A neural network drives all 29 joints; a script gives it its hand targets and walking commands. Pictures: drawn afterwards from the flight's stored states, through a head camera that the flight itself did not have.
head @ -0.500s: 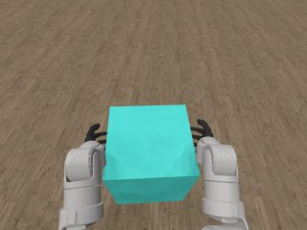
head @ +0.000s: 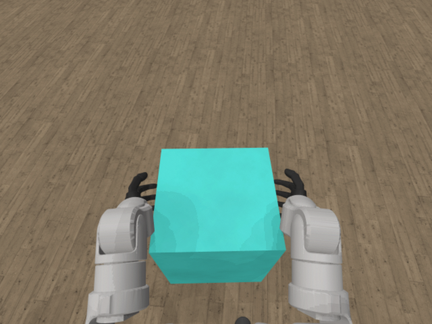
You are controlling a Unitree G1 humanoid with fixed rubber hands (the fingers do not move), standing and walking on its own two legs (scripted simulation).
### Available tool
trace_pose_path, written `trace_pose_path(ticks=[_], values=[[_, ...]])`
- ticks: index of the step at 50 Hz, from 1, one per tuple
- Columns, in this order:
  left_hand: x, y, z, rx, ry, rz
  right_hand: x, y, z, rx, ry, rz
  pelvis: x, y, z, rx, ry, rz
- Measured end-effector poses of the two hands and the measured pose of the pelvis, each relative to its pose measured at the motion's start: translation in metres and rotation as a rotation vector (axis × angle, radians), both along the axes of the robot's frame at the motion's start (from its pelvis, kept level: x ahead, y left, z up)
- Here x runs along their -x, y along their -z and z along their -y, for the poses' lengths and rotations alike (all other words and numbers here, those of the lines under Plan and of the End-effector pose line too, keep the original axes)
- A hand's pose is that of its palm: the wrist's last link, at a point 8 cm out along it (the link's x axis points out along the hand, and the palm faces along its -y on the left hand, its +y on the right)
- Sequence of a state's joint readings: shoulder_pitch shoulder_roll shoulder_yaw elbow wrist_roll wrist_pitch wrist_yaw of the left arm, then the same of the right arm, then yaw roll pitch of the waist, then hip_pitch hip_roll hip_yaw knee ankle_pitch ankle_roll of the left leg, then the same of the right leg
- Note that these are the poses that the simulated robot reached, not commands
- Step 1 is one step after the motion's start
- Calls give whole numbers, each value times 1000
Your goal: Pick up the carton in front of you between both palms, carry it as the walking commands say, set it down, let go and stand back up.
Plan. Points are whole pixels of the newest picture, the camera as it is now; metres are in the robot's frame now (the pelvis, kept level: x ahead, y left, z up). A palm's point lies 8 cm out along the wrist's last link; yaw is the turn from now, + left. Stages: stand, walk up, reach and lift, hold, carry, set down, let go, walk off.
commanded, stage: carry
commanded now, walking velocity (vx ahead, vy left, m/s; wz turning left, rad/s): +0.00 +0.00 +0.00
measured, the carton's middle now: (215, 220) +0.32 -0.01 -0.05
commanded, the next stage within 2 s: hold in 1.88 s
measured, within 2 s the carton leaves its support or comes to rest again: neither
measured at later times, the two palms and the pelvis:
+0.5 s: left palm (130, 145) +0.42 +0.16 +0.08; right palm (274, 140) +0.42 -0.13 +0.08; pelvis +0.13 +0.02 -0.01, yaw -2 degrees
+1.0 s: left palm (129, 160) +0.39 +0.15 +0.07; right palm (278, 156) +0.39 -0.13 +0.08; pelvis +0.10 +0.02 -0.01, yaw -2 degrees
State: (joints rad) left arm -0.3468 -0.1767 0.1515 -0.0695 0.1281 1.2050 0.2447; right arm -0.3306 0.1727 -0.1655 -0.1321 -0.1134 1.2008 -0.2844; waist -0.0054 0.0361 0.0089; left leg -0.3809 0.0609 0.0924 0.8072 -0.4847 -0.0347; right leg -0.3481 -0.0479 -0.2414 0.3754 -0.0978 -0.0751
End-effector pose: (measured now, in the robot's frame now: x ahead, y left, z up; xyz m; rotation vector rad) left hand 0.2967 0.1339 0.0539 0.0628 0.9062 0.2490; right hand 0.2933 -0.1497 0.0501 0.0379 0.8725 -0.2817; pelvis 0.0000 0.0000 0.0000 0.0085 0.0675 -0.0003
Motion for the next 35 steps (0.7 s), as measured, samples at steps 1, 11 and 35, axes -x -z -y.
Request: trace_pose_path(ticks=[1, 11, 35], values=[[-7, -1, 0, 1, 0, 4, -8, -1, 0, 1, 0, 4, -7, -1, 0, 0, 3, 0], [-85, -31, -15, 47, 1, 156, -86, -45, -15, 47, -4, 155, -84, 3, -14, 10, 30, 18], [-123, -21, -19, 34, 15, 112, -119, -30, -19, 35, 13, 111, -124, 12, -24, 9, 38, 3]])
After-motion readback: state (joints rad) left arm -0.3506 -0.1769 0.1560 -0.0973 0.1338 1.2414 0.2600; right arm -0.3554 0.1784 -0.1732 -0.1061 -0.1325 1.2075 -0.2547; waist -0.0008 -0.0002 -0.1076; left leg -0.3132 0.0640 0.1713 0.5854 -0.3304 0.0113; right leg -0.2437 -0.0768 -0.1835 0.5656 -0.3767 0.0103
